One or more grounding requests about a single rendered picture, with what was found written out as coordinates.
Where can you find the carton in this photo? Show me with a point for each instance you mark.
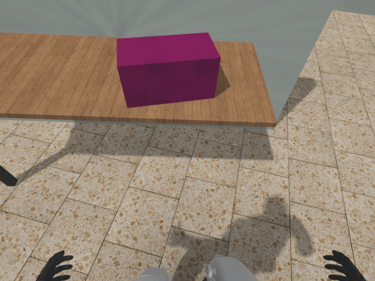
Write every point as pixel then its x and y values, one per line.
pixel 165 69

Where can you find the table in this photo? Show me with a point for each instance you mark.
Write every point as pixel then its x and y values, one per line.
pixel 70 77

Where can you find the right robot thigh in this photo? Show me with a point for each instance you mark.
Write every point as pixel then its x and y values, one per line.
pixel 228 269

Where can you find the robot right hand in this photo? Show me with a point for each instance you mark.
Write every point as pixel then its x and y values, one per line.
pixel 348 268

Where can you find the left robot thigh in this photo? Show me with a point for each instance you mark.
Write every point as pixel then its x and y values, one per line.
pixel 154 274

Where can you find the robot thigh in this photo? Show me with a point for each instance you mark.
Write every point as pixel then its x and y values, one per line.
pixel 228 269
pixel 154 274

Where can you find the robot left hand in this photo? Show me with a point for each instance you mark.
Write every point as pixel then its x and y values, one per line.
pixel 50 269

